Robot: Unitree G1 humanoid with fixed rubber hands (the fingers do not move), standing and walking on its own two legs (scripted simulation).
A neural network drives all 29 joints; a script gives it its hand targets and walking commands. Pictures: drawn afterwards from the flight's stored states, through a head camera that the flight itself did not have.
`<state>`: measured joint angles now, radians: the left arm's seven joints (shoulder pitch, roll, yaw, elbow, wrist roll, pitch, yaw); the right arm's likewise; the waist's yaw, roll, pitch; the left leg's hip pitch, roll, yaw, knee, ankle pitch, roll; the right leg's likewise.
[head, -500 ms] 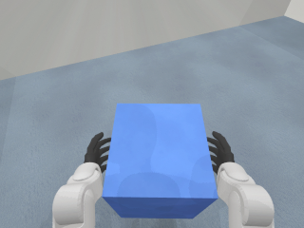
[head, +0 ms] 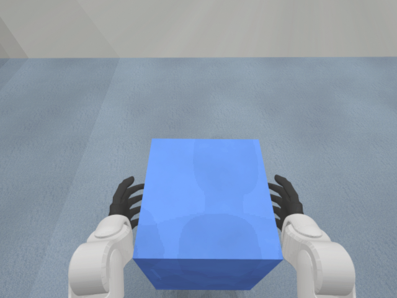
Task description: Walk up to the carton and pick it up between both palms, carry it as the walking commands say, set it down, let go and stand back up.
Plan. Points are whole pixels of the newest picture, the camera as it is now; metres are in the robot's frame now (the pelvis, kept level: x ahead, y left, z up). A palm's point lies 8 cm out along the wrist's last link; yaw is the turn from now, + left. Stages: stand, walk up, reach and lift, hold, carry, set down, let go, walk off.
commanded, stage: carry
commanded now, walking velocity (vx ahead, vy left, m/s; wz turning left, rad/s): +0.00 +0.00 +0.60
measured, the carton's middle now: (204, 219) +0.28 +0.01 +0.02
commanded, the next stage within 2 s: none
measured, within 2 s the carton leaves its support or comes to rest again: neither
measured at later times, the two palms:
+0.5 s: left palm (18, 271) +0.16 +0.29 +0.07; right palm (201, 217) +0.25 +0.02 +0.08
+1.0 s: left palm out of the picture +0.06 +0.36 +0.11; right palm (140, 233) +0.21 +0.11 +0.10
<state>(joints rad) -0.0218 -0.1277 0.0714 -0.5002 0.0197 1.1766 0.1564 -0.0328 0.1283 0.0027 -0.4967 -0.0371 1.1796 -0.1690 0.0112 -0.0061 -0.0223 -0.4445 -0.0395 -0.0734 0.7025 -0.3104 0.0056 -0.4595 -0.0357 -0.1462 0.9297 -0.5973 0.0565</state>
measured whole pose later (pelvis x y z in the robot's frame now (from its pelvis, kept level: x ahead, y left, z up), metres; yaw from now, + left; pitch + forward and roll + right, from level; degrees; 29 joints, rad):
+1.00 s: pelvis -0.07 +0.11 +0.01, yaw +34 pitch +5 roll +3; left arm -0.02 -0.13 0.06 -0.52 0.01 1.15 0.15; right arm -0.02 0.13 0.00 -0.55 -0.04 1.18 -0.18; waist -0.04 0.02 -0.08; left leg -0.58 -0.01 -0.10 0.97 -0.40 0.00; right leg -0.38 -0.19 -0.28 0.66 -0.36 -0.01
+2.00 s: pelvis -0.22 +0.18 +0.00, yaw +56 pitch +4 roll -1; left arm -0.01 -0.13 0.08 -0.51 0.01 1.15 0.16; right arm -0.03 0.13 0.01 -0.50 -0.04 1.16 -0.17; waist 0.02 0.04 -0.07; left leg -0.49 -0.04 -0.13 0.66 -0.22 -0.01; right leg -0.34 0.02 -0.16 0.64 -0.37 0.00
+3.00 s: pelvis -0.26 +0.17 +0.01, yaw +58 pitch -3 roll +0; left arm -0.08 -0.12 0.09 -0.13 0.10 0.97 0.13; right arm -0.11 0.12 -0.05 -0.08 -0.11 0.96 -0.09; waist -0.01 0.01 -0.01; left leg -0.31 -0.03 -0.13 0.65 -0.30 -0.02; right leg -0.27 -0.05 -0.16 0.64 -0.33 -0.03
